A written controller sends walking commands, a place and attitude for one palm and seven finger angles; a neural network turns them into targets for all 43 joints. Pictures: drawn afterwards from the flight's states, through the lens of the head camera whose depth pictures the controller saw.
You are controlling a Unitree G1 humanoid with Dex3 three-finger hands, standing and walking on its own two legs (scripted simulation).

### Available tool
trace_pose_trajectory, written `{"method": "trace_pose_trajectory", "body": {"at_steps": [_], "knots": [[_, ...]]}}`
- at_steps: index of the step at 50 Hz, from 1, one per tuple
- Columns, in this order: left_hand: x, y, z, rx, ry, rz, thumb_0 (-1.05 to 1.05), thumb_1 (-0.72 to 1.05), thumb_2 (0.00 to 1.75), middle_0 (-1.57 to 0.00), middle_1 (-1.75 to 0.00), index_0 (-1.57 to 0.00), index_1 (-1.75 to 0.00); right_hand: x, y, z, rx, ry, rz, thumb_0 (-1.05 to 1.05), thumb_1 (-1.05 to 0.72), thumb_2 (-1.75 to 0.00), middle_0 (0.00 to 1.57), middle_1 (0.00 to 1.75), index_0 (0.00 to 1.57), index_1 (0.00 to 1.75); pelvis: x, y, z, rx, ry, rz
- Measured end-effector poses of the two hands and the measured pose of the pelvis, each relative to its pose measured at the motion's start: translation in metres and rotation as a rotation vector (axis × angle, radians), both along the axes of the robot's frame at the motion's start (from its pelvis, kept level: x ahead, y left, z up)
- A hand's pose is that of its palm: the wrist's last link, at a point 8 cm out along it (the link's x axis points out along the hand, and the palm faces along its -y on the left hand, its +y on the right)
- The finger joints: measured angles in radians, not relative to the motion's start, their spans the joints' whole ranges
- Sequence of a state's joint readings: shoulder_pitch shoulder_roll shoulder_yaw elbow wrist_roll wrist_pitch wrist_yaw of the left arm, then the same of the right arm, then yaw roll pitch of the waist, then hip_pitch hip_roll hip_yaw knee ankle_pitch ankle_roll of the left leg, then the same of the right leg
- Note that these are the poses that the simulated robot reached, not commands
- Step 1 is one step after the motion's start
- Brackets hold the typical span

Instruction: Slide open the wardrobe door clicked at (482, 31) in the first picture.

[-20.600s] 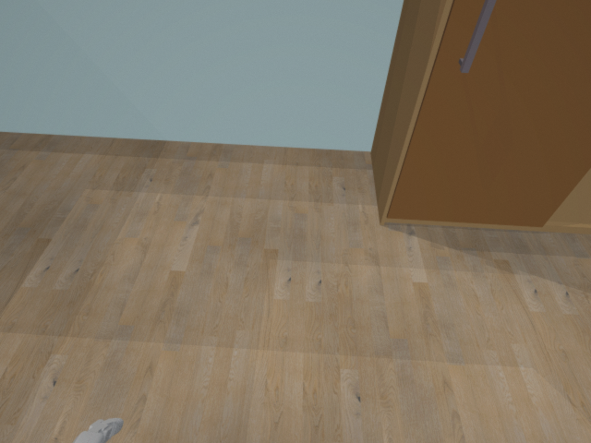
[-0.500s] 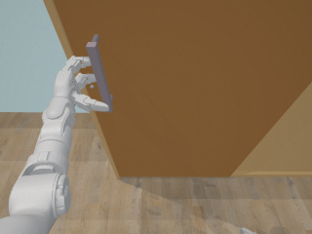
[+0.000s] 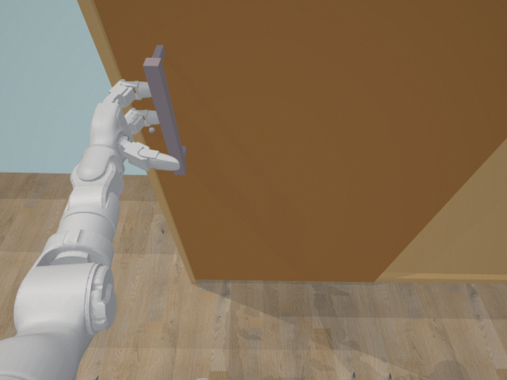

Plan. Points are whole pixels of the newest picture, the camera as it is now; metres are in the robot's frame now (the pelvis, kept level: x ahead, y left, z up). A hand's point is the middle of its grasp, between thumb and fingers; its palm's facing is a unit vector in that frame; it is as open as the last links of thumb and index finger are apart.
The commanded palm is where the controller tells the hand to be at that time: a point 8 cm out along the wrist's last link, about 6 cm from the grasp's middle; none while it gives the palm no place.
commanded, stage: slide the fingers in behind the handle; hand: left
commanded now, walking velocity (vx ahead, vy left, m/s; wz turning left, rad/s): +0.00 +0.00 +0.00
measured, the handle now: (171, 117) +0.51 +0.13 +0.13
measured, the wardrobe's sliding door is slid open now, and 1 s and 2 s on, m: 0.00 0.00 0.00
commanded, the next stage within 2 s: grip the handle and tug to test in 1.78 s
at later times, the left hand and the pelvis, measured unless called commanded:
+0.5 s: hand (165, 134) +0.46 +0.14 +0.13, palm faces -0.04 -1.00 -0.01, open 13.9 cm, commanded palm +0.44 +0.19 +0.14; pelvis +0.00 +0.00 +0.00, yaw -1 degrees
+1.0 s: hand (180, 134) +0.46 +0.11 +0.14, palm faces -0.03 -1.00 -0.01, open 14.0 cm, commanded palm +0.43 +0.17 +0.14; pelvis +0.01 -0.01 +0.00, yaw -1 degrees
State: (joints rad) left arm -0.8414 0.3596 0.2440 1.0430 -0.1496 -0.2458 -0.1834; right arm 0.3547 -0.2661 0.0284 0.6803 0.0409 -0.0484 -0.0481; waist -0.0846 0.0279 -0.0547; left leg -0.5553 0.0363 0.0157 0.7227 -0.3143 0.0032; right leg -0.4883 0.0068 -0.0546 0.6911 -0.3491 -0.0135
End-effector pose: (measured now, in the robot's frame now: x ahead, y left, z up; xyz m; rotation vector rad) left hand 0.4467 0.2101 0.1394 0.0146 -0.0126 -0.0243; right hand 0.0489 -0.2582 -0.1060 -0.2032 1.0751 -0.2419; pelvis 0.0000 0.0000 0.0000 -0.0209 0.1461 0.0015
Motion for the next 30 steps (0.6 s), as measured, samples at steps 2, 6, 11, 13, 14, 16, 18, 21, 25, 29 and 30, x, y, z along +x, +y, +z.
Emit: {"method": "trace_pose_trajectory", "body": {"at_steps": [2,6,11,13,14,16,18,21,25,29,30], "knots": [[0.001,0.0,0.0,0.0,0.001,-0.001,-0.01,-0.5,0.3,-0.35,-1.23,-0.33,-1.24,-0.002,0.0,0.0,-0.001,0.003,0.001,0.01,-0.9,-0.89,0.2,0.3,0.2,0.3,-0.002,0.0,0.0,0.0,0.002,0.001],[0.0,0.0,0.0,0.001,-0.002,-0.001,-0.01,-0.5,0.3,-0.35,-1.23,-0.33,-1.24,-0.007,0.001,-0.001,-0.001,0.006,0.0,0.01,-0.9,-0.89,0.2,0.3,0.2,0.3,-0.004,0.001,-0.001,-0.001,0.007,0.0],[-0.001,0.0,-0.001,-0.004,-0.007,-0.004,-0.01,-0.5,0.3,-0.33,-1.23,-0.32,-1.22,-0.011,0.002,-0.001,0.001,0.011,-0.005,0.01,-0.9,-0.89,0.2,0.3,0.2,0.3,-0.005,0.002,-0.001,0.0,0.009,-0.004],[-0.001,0.0,-0.001,-0.005,-0.008,-0.005,-0.01,-0.5,0.3,-0.33,-1.23,-0.31,-1.22,-0.012,0.002,-0.001,0.002,0.011,-0.009,0.01,-0.9,-0.89,0.2,0.3,0.2,0.3,-0.005,0.002,-0.001,0.0,0.009,-0.005],[-0.001,-0.001,-0.001,-0.003,-0.009,-0.008,-0.01,-0.5,0.3,-0.32,-1.23,-0.31,-1.22,-0.013,0.003,-0.001,0.002,0.009,-0.01,0.01,-0.9,-0.89,0.2,0.3,0.2,0.3,-0.005,0.002,-0.001,0.0,0.009,-0.006],[-0.002,-0.005,-0.002,0.004,-0.009,-0.021,-0.01,-0.5,0.3,-0.32,-1.22,-0.31,-1.21,-0.012,0.003,-0.001,0.004,0.006,-0.011,0.01,-0.9,-0.89,0.2,0.3,0.2,0.3,-0.004,0.003,-0.001,-0.001,0.008,-0.006],[-0.002,-0.011,-0.003,0.0,-0.007,-0.035,-0.01,-0.5,0.3,-0.31,-1.22,-0.3,-1.21,-0.011,0.003,-0.001,0.006,0.003,-0.011,0.01,-0.9,-0.89,0.2,0.3,0.2,0.3,-0.003,0.003,-0.001,-0.001,0.006,-0.006],[-0.001,-0.018,-0.006,-0.018,-0.003,-0.036,-0.01,-0.5,0.3,-0.31,-1.21,-0.3,-1.2,-0.008,0.004,0.0,0.007,-0.005,-0.014,0.01,-0.9,-0.89,0.2,0.3,0.2,0.3,-0.002,0.003,-0.001,0.001,0.005,-0.01],[-0.003,-0.02,-0.006,-0.006,-0.012,-0.016,-0.01,-0.5,0.3,-0.31,-1.22,-0.31,-1.2,-0.001,0.005,0.0,0.016,-0.025,-0.011,0.01,-0.9,-0.89,0.2,0.3,0.2,0.3,0.0,0.003,-0.001,0.003,0.004,-0.015],[-0.003,-0.024,-0.004,-0.002,-0.017,-0.013,-0.01,-0.5,0.3,-0.31,-1.21,-0.3,-1.2,0.006,0.006,0.0,0.026,-0.041,-0.009,0.01,-0.9,-0.89,0.2,0.3,0.2,0.3,0.002,0.002,0.0,0.004,-0.002,-0.017],[-0.003,-0.024,-0.004,-0.001,-0.015,-0.011,-0.01,-0.5,0.3,-0.31,-1.21,-0.3,-1.2,0.008,0.006,0.0,0.028,-0.043,-0.009,0.01,-0.9,-0.89,0.2,0.3,0.2,0.3,0.003,0.002,0.0,0.005,-0.003,-0.017]]}}
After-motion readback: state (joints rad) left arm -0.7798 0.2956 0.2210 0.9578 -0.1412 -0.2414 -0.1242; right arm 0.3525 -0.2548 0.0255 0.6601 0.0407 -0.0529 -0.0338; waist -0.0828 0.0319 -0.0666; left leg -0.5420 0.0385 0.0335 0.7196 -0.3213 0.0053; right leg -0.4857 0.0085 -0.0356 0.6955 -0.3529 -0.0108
